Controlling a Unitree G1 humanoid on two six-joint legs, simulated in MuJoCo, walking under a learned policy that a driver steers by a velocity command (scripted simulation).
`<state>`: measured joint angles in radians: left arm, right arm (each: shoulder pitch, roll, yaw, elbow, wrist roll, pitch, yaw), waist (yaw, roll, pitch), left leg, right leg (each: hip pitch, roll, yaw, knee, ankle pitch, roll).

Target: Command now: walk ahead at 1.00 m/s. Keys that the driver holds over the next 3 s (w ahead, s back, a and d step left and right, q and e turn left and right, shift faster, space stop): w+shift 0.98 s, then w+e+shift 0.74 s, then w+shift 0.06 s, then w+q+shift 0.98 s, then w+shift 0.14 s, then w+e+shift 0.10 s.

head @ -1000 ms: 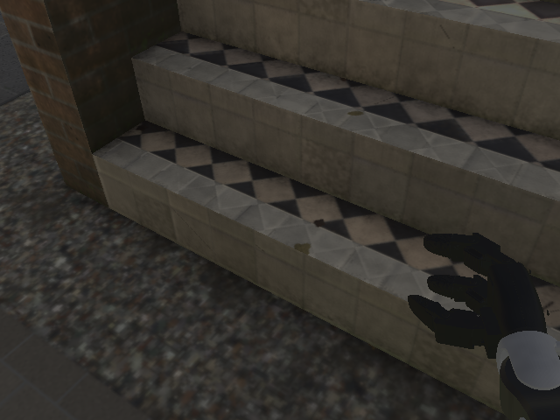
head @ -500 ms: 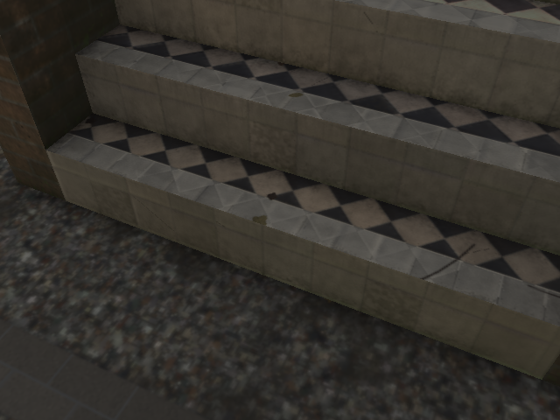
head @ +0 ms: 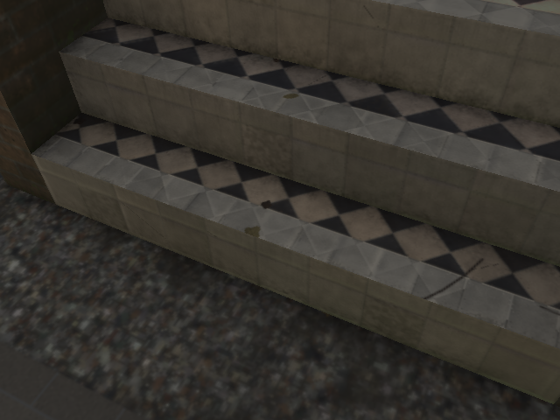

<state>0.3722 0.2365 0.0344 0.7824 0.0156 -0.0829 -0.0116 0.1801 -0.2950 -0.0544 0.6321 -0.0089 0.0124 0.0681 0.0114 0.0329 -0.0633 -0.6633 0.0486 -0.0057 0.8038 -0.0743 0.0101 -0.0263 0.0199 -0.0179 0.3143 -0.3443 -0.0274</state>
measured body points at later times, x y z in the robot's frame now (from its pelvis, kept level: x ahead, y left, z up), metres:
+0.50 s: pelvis +0.37 +0.04 -0.02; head +0.40 +0.03 +0.43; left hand +0.62 +0.25 -0.08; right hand +0.33 -0.22 -0.15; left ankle +0.17 +0.14 -0.74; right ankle +0.57 -0.07 -0.71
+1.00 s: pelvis +0.74 +0.04 +0.01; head +0.73 +0.04 +0.46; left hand +0.85 +0.29 -0.11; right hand +0.90 -0.19 -0.09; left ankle +0.77 +0.14 -0.73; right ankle +0.60 -0.04 -0.63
